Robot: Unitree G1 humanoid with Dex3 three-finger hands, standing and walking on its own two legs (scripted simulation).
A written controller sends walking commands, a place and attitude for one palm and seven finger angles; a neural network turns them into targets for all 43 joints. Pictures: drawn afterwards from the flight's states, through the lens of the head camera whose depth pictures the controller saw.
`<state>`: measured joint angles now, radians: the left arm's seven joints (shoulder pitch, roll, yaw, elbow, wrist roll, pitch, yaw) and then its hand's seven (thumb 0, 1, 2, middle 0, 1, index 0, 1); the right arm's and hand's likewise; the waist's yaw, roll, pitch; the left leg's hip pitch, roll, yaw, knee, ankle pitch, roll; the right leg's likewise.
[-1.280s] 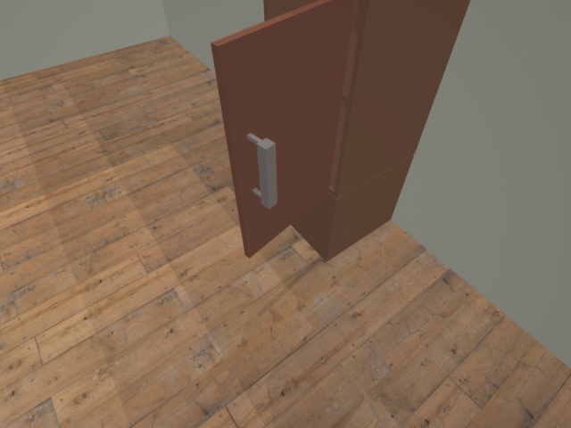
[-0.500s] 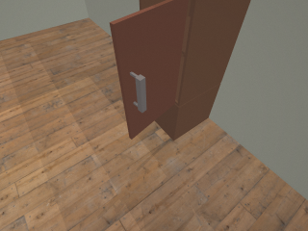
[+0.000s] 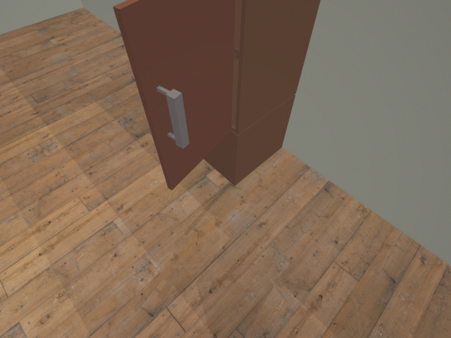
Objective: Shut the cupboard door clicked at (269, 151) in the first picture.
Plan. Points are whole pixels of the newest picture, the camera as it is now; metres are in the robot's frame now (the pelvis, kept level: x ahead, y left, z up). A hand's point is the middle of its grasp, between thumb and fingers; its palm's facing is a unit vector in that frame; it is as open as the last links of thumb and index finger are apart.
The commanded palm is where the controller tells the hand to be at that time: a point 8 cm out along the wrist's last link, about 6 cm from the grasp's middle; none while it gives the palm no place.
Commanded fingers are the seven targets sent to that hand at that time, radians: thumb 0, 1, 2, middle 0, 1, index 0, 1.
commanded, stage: walk around to get in front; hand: left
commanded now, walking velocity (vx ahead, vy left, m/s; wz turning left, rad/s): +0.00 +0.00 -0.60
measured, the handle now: (172, 117) +0.60 +0.19 -0.02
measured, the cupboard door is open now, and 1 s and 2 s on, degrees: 100 100 100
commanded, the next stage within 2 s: none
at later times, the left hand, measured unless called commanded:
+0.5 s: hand out of the picture +0.08 +0.15 -0.16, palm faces -0.18 -0.95 -0.24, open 7.4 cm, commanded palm none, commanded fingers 0.00 0.90 0.90 -0.20 -0.30 -0.20 -0.30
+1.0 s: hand (190, 297) +0.21 +0.09 -0.16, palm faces -0.57 -0.78 -0.26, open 7.4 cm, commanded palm none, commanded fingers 0.00 0.90 0.90 -0.20 -0.30 -0.20 -0.30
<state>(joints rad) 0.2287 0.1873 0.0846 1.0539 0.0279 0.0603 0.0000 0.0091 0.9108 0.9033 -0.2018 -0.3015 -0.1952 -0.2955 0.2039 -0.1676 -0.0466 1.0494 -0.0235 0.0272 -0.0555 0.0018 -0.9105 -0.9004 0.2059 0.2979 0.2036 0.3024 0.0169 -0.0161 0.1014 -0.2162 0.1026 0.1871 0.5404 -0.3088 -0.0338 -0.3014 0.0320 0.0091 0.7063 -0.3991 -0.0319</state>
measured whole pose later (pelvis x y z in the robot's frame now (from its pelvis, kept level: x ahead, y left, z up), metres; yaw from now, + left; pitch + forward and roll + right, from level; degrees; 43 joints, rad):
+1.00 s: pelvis +0.00 -0.03 +0.00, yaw -36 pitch +1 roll +0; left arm 0.12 0.26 0.08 0.90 0.03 0.06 -0.04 0.01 0.91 0.90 -0.20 -0.30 -0.19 -0.29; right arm 0.26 -0.23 -0.04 0.92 -0.03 0.02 -0.03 0.00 -0.91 -0.90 0.21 0.30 0.21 0.30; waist -0.01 0.02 0.13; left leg -0.22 0.16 0.19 0.58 -0.36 -0.06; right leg -0.34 -0.03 -0.06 0.66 -0.35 0.02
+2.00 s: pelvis -0.03 -0.09 +0.00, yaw -69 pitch +1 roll +1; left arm 0.15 0.21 0.07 0.90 0.02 0.03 0.00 0.01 0.91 0.90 -0.20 -0.30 -0.20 -0.30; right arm 0.19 -0.26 -0.06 0.93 -0.01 0.07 -0.03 0.01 -0.91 -0.90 0.20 0.30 0.20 0.30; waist 0.00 0.03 0.12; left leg -0.47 0.10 0.04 1.12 -0.46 -0.08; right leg -0.29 0.02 -0.02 0.57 -0.30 -0.05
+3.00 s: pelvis -0.04 -0.18 +0.01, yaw -103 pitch +1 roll +0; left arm 0.27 0.20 0.06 0.95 0.03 0.00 -0.03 0.01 0.91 0.90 -0.20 -0.30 -0.20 -0.30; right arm 0.17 -0.23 -0.06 0.89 -0.02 0.02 0.01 0.01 -0.91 -0.90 0.20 0.30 0.20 0.30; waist 0.02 -0.02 0.05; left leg -0.46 0.07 0.03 0.82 -0.36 -0.08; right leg -0.18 0.05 0.07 0.44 -0.29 -0.04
